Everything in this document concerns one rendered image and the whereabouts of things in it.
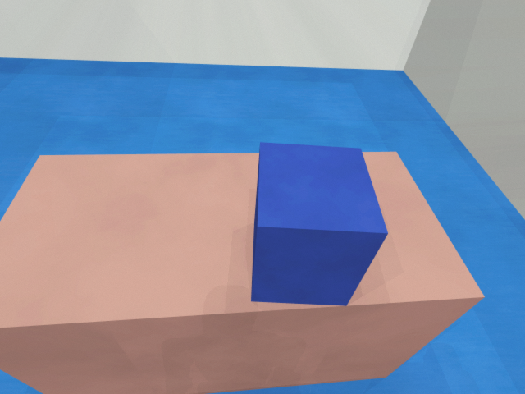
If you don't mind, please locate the carton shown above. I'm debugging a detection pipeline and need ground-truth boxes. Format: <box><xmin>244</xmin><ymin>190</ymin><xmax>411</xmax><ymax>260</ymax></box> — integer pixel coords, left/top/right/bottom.
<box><xmin>251</xmin><ymin>142</ymin><xmax>388</xmax><ymax>306</ymax></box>

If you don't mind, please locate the pedestal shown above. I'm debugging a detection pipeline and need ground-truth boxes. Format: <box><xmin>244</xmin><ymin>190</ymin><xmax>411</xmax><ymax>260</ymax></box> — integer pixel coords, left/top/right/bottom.
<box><xmin>0</xmin><ymin>152</ymin><xmax>485</xmax><ymax>394</ymax></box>

